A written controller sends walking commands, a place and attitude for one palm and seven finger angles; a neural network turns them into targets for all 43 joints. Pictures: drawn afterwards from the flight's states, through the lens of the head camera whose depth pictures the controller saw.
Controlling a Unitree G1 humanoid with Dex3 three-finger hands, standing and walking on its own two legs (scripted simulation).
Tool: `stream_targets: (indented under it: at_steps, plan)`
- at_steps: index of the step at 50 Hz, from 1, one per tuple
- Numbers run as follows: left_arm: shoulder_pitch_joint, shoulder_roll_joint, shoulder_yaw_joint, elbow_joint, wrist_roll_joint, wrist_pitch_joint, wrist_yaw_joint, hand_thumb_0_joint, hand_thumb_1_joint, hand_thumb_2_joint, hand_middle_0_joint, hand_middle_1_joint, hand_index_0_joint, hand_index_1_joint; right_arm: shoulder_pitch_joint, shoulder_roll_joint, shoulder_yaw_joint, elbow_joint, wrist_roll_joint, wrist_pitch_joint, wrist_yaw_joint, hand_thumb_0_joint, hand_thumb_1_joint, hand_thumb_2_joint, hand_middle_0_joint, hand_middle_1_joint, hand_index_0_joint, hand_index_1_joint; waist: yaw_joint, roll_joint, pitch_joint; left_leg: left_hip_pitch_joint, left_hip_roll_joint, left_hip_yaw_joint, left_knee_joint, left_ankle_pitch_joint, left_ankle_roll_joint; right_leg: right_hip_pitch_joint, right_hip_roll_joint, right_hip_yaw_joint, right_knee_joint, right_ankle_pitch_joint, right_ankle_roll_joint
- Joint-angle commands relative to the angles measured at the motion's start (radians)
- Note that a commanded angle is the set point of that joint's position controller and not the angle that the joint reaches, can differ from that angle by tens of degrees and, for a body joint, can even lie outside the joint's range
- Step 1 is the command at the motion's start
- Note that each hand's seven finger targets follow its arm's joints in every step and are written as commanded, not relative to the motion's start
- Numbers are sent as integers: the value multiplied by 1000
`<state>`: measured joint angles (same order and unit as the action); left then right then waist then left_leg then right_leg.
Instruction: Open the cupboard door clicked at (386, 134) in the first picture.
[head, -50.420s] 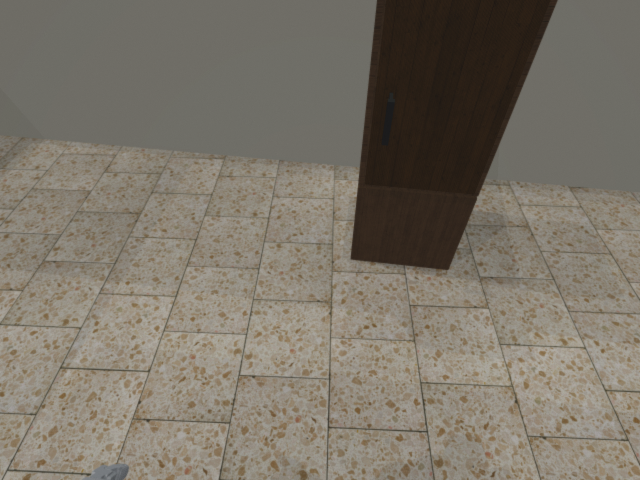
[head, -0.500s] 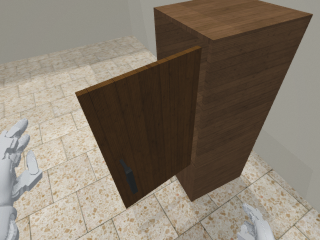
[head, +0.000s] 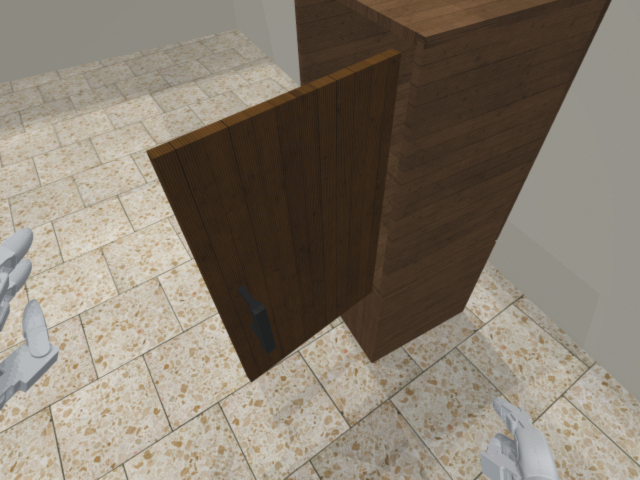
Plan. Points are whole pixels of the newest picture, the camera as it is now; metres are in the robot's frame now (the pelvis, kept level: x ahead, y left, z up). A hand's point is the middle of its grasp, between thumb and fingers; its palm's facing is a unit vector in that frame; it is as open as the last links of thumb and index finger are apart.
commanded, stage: step back with the hand held close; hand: left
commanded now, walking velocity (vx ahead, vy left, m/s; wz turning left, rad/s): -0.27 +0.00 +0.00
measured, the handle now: (257, 320) +0.37 +0.14 -0.09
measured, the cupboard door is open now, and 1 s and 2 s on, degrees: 100 100 100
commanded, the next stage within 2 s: stop stepping back and stand still in 1.16 s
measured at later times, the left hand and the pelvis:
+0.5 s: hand out of the picture +0.13 +0.27 +0.16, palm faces +0.42 -0.78 -0.46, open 7.4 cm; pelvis -0.07 +0.01 -0.01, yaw +1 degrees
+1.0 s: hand out of the picture +0.08 +0.25 +0.16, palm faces +0.36 -0.81 -0.46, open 7.4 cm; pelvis -0.13 +0.00 -0.02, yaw +1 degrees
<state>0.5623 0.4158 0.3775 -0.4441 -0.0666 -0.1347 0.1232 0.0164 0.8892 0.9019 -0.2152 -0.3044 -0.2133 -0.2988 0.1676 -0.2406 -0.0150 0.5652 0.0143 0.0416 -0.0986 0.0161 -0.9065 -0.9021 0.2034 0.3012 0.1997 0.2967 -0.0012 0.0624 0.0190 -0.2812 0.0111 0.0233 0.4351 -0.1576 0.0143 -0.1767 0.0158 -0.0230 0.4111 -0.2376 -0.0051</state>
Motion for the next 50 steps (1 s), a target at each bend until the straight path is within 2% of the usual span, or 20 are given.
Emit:
stream_targets:
  at_steps: [1, 9, 15, 22, 24, 27, 30, 31, 33, 36, 38, 39, 40, 41, 42, 43, 44, 47, 49, 50]
  plan:
    - [-16, 190, 149, -199, -1, -75, 36, 0, 900, 900, -200, -300, -200, -300, -101, -111, -33, -165, -1, -62, -8, 0, -900, -900, 200, 300, 200, 300, -2, -22, -115, 49, 43, -54, -59, 32, 14, -26, -40, 26, -66, 151, 21]
    - [-17, 205, 180, -229, 20, -115, 45, 0, 900, 900, -200, -300, -200, -300, -95, -126, -33, -165, -8, -99, -6, 0, -900, -900, 200, 300, 200, 300, 0, 64, -84, -189, 82, -131, -176, -286, 43, 94, 16, 22, 16, 33, 27]
    - [-29, 176, 173, -241, 32, -125, 40, 0, 900, 900, -200, -300, -200, -300, -83, -126, -34, -162, -12, -133, -1, 0, -900, -900, 200, 300, 200, 300, 4, 58, -90, -336, 101, -145, -173, -406, 59, 175, 25, 41, 93, 20, 26]
    - [-74, 196, 148, -278, 22, -130, 64, 0, 900, 900, -200, -300, -200, -300, -40, -108, -41, -103, -14, -138, 1, 0, -900, -900, 200, 300, 200, 300, -23, -98, -82, 36, -24, -29, 171, -184, -23, -289, -117, 102, -166, -160, -33]
    - [-89, 224, 169, -278, 22, -130, 73, 0, 900, 900, -200, -300, -200, -300, -52, -110, -43, -90, -15, -132, -6, 0, -900, -900, 200, 300, 200, 300, -26, -66, -69, 54, -27, -35, 154, -157, -28, -318, -108, 74, -153, -131, -30]
    - [-67, 224, 181, -276, 17, -136, 69, 0, 900, 900, -200, -300, -200, -300, -73, -115, -38, -100, -10, -125, -15, 0, -900, -900, 200, 300, 200, 300, -19, 33, -63, -60, 38, -132, -27, -254, -5, -198, -19, 32, -59, -148, 9]
    - [-42, 212, 223, -273, 35, -147, 51, 0, 900, 900, -200, -300, -200, -300, -111, -138, -45, -134, -20, -138, -15, 0, -900, -900, 200, 300, 200, 300, 9, 249, -82, -523, 228, -382, -381, -653, 107, 246, 131, 8, 374, -55, 33]
    - [-30, 214, 230, -264, 34, -147, 41, 0, 900, 900, -200, -300, -200, -300, -111, -124, -50, -134, -26, -144, -8, 0, -900, -900, 200, 300, 200, 300, 16, 226, -107, -516, 259, -404, -380, -620, 129, 239, 129, 27, 464, -72, 23]
    - [13, 209, 234, -259, 23, -147, 32, 0, 900, 900, -200, -300, -200, -300, -119, -114, -55, -128, -32, -159, 12, 0, -900, -900, 200, 300, 200, 300, 24, 132, -131, -435, 249, -345, -300, -494, 136, 171, 115, 52, 444, -169, -1]
    - [48, 188, 192, -288, -14, -147, 33, 0, 900, 900, -200, -300, -200, -300, -98, -95, -47, -89, -43, -179, 34, 0, -900, -900, 200, 300, 200, 300, 12, 149, -166, -177, 223, -270, -260, -297, 68, 24, 72, 34, 203, -263, -36]
    - [3, 194, 169, -314, -18, -166, 31, 0, 900, 900, -200, -300, -200, -300, -72, -91, -43, -58, -44, -171, 43, 0, -900, -900, 200, 300, 200, 300, -1, 129, -171, -28, 192, -198, -152, -93, 17, -44, 1, 112, -53, -168, -55]
    - [-29, 225, 180, -320, -8, -174, 34, 0, 900, 900, -200, -300, -200, -300, -53, -84, -42, -45, -48, -161, 44, 0, -900, -900, 200, 300, 200, 300, -13, 45, -178, 61, 144, -129, -28, 47, -2, -115, -72, 209, -122, -41, -77]
    - [-91, 225, 167, -314, -7, -185, 40, 0, 900, 900, -200, -300, -200, -300, -61, -78, -37, -36, -45, -159, 40, 0, -900, -900, 200, 300, 200, 300, -18, -13, -205, 164, 108, -74, 60, 148, -17, -187, -123, 233, -134, 117, -76]
    - [-143, 255, 181, -305, 4, -194, 52, 0, 900, 900, -200, -300, -200, -300, -54, -76, -36, -28, -44, -158, 33, 0, -900, -900, 200, 300, 200, 300, -31, -24, -249, 272, 90, -31, 99, 292, -20, -216, -139, 212, -131, 344, -50]
    - [-192, 215, 122, -311, 2, -186, 49, 0, 900, 900, -200, -300, -200, -300, -57, -83, -50, -31, -19, -162, 24, 0, -900, -900, 200, 300, 200, 300, -40, -124, -297, 307, 65, -6, 132, 366, -5, -157, -92, 132, -76, 566, 45]
    - [-180, 257, 161, -291, 0, -176, 46, 0, 900, 900, -200, -300, -200, -300, -74, -100, -57, -55, -5, -163, 15, 0, -900, -900, 200, 300, 200, 300, -32, -177, -282, 333, 60, -1, 139, 377, 9, -169, -67, 90, -55, 654, 101]
    - [-130, 291, 194, -264, -6, -167, 42, 0, 900, 900, -200, -300, -200, -300, -92, -100, -51, -66, -2, -157, 8, 0, -900, -900, 200, 300, 200, 300, -23, -169, -260, 336, 60, -18, 130, 363, 12, -201, -60, 71, -48, 596, 104]
    - [-73, 271, 205, -225, -24, -154, 21, 0, 900, 900, -200, -300, -200, -300, -113, -96, -42, -96, -9, -131, 12, 0, -900, -900, 200, 300, 200, 300, -13, 52, -170, 286, 102, -70, 47, 316, 24, -245, -8, 70, -16, 218, 64]
    - [-56, 278, 224, -221, -32, -162, 13, 0, 900, 900, -200, -300, -200, -300, -126, -92, -43, -107, -17, -126, 17, 0, -900, -900, 200, 300, 200, 300, -4, 104, -136, 191, 120, -93, -21, 144, 16, -222, -5, 81, -34, 16, 26]
    - [-48, 266, 213, -213, -38, -164, 11, 0, 900, 900, -200, -300, -200, -300, -118, -85, -40, -109, -18, -124, 21, 0, -900, -900, 200, 300, 200, 300, -8, 67, -112, 153, 113, -98, -26, 21, 3, -226, -22, 107, -64, -70, -3]
